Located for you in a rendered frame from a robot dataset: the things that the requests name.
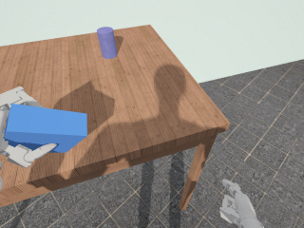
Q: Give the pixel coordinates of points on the robot right forearm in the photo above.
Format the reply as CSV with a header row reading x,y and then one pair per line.
x,y
250,223

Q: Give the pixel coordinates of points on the robot right hand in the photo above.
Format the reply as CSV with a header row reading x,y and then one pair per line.
x,y
240,205

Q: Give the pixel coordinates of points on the table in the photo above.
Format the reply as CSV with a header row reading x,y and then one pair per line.
x,y
140,106

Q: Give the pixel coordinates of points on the sponge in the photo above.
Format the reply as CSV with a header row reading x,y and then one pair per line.
x,y
34,126

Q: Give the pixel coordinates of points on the robot left hand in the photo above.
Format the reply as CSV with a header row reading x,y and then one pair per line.
x,y
20,154

